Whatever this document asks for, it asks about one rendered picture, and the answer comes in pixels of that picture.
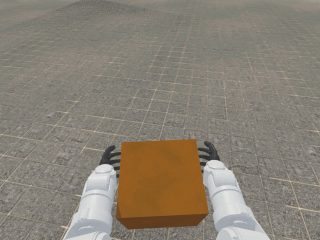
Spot right robot hand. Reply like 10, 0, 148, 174
197, 141, 220, 173

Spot carton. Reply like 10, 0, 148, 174
116, 139, 209, 230

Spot robot right forearm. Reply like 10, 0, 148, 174
203, 160, 269, 238

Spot left robot hand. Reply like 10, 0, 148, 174
99, 145, 121, 178

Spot robot left forearm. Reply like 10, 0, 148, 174
63, 164, 117, 240

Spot robot right upper arm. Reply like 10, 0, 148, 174
216, 226, 270, 240

